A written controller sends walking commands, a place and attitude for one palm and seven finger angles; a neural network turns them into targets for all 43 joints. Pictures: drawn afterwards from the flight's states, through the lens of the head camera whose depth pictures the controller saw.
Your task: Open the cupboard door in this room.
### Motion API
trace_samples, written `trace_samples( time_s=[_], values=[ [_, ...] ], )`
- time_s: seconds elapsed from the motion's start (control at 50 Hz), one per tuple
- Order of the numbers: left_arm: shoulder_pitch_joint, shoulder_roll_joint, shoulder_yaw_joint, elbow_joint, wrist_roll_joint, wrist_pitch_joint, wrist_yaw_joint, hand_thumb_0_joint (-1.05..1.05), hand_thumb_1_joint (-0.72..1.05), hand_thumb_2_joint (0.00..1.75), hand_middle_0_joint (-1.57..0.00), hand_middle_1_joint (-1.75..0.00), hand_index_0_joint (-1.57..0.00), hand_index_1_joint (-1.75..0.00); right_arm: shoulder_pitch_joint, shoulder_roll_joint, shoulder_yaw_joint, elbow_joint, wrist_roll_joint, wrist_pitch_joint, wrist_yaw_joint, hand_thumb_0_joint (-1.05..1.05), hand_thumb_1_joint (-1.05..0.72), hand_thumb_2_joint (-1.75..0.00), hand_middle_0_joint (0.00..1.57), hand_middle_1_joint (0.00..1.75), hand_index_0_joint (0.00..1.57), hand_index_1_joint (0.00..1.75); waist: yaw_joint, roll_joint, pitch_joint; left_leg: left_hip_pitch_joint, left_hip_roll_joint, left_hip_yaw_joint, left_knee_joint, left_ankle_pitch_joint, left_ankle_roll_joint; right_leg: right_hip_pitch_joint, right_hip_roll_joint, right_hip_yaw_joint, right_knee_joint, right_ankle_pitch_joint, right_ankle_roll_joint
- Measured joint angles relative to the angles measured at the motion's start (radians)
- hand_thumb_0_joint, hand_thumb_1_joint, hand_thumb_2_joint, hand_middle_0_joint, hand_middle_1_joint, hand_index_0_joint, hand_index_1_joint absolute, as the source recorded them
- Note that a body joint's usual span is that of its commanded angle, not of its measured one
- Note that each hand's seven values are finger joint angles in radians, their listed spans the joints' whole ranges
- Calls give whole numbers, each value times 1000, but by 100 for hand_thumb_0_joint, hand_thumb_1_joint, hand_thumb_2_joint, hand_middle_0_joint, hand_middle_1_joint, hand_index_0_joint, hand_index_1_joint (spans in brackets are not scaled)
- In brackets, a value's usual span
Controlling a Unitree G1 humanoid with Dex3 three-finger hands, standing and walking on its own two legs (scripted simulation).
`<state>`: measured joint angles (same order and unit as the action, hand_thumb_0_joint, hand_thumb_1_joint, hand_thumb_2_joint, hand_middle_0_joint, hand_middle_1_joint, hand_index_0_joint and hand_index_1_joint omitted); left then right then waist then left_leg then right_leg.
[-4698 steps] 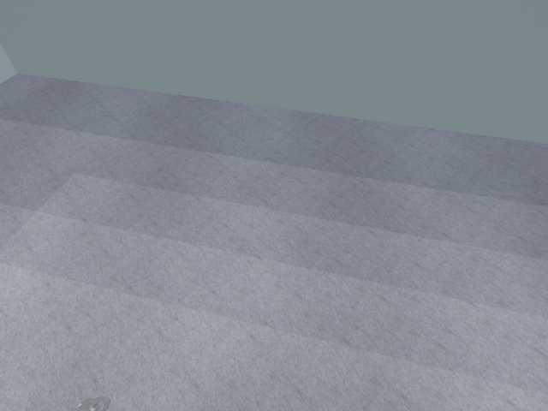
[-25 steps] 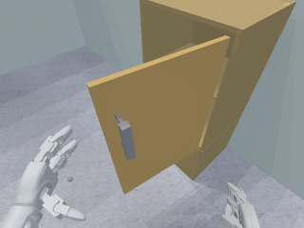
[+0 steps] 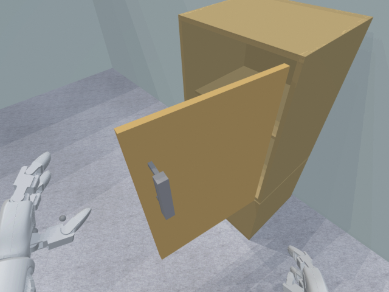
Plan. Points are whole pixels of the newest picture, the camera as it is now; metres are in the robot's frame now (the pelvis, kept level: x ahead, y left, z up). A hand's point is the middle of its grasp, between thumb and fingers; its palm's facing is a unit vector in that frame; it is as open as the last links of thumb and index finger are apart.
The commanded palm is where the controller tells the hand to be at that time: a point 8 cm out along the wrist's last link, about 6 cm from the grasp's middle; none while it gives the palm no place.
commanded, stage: draw the hand back to the body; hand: left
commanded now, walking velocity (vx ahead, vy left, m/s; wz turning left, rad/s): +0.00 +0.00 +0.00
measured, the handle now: (160, 190) +0.31 +0.12 +0.04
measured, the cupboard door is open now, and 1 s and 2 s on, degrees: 81 81 81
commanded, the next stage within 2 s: step back with the hand held close in 0.58 s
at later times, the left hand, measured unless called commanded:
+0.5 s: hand (57, 213) +0.19 +0.24 +0.15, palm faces +0.44 -0.80 -0.41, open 7.5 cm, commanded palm +0.14 +0.28 +0.17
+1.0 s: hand (52, 223) +0.17 +0.24 +0.15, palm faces +0.35 -0.79 -0.51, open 7.4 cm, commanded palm +0.11 +0.29 +0.17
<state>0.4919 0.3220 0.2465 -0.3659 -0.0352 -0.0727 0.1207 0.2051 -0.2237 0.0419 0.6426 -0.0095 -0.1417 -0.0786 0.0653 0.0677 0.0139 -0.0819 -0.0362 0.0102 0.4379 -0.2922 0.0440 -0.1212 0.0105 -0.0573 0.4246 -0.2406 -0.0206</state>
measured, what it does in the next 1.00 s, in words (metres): stands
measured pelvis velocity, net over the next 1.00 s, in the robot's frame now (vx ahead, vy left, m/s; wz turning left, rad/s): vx -0.03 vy -0.01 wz -0.02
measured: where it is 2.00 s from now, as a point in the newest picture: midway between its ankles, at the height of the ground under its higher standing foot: outside the picture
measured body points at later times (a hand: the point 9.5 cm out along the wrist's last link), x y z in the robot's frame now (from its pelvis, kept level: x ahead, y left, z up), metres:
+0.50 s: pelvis +0.00 -0.02 +0.00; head -0.02 -0.04 +0.45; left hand +0.16 +0.28 +0.18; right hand +0.18 -0.23 -0.09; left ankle -0.03 +0.09 -0.74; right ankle +0.00 -0.11 -0.74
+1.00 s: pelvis -0.03 -0.01 +0.00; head -0.02 -0.03 +0.45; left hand +0.14 +0.28 +0.18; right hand +0.14 -0.26 -0.09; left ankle -0.03 +0.09 -0.74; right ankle +0.00 -0.11 -0.74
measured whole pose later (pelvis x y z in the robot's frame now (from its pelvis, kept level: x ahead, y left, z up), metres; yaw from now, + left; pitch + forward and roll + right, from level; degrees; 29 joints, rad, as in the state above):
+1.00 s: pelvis -0.03 -0.01 +0.00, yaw -1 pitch +0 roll +0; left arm 0.55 0.39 0.36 -0.42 -0.04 -0.16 0.12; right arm 0.17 -0.25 -0.02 0.59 0.01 -0.04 -0.09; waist 0.01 0.05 0.02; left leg -0.21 -0.02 0.03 0.45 -0.24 0.03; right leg -0.25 0.02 -0.05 0.42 -0.17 -0.03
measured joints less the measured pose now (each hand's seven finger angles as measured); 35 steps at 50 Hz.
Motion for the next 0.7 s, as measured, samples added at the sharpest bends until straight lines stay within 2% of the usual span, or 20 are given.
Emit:
trace_samples(
  time_s=[0.26,0.34,0.48,0.7],
  values=[
    [-41,18,78,-1,-11,-16,-4,1,70,81,-20,-30,-20,-30,-21,-6,-19,7,2,26,9,1,-91,-90,20,30,20,30,10,11,4,41,11,1,-42,15,-10,39,12,2,-41,16,-10],
    [-46,10,80,9,-14,-18,-6,1,79,86,-21,-30,-20,-30,-23,-7,-22,7,3,33,12,1,-91,-90,20,30,20,30,9,14,8,44,14,1,-48,20,-13,41,15,2,-45,20,-13],
    [-34,5,64,16,-13,-18,-10,2,87,89,-21,-30,-21,-30,-17,-5,-24,14,3,33,10,1,-91,-90,20,30,20,30,7,12,11,46,20,0,-49,26,-19,44,22,1,-50,27,-20],
    [-43,7,69,30,-14,-34,-7,2,89,90,-21,-30,-21,-30,-16,-3,-28,27,4,19,4,1,-91,-90,20,30,20,30,4,14,21,48,28,-1,-50,36,-27,49,29,-1,-59,41,-28]
  ],
)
